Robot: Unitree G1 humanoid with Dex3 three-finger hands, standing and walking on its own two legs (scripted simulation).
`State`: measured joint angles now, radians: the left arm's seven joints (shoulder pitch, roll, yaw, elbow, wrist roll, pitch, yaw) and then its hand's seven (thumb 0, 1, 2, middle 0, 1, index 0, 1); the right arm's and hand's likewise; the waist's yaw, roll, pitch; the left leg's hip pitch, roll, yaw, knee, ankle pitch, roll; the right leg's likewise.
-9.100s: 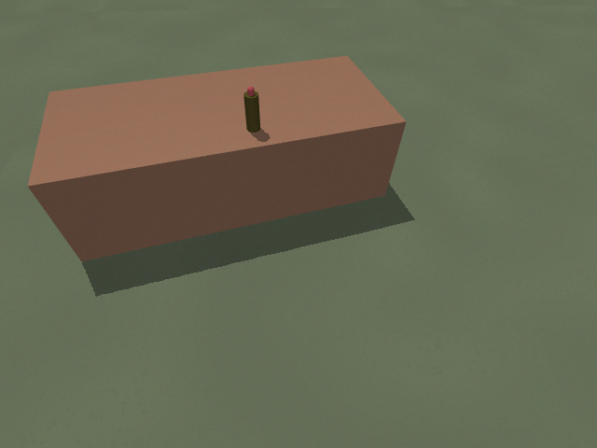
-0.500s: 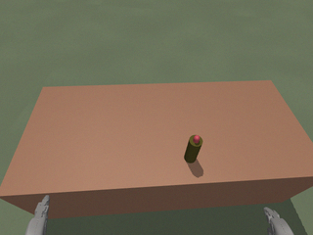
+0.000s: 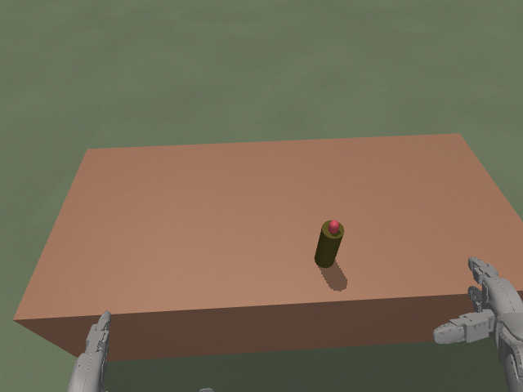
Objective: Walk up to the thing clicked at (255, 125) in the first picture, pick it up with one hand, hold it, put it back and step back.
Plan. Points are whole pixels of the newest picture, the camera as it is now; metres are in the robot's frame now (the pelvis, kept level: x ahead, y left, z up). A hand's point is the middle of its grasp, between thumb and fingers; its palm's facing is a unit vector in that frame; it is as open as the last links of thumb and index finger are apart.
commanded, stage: go down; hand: right
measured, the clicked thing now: (329, 242) +0.51 -0.15 -0.22
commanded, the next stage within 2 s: approach in 1.34 s
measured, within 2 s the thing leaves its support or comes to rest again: neither
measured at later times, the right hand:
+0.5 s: hand (459, 247) +0.36 -0.31 +0.01, palm faces +0.10 +0.99 -0.12, open 17.5 cm
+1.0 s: hand (467, 215) +0.41 -0.33 +0.04, palm faces +0.12 +0.99 -0.09, open 17.4 cm
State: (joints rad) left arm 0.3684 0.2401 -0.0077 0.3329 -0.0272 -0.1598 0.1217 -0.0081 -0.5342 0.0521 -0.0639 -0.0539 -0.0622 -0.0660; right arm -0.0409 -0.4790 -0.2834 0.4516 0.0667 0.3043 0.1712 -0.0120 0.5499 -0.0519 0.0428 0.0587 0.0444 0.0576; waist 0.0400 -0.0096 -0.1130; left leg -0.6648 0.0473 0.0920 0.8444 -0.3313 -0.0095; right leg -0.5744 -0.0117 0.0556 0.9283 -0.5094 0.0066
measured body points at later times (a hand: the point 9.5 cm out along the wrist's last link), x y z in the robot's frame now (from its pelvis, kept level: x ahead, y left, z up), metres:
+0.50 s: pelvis +0.00 -0.01 +0.01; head +0.06 -0.03 +0.45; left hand +0.15 +0.25 -0.04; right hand +0.35 -0.37 +0.02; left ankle +0.05 +0.13 -0.69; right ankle -0.03 -0.12 -0.69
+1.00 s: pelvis +0.00 +0.00 +0.00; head +0.09 -0.03 +0.44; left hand +0.14 +0.27 -0.04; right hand +0.40 -0.38 +0.05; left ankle +0.05 +0.13 -0.69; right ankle -0.03 -0.12 -0.69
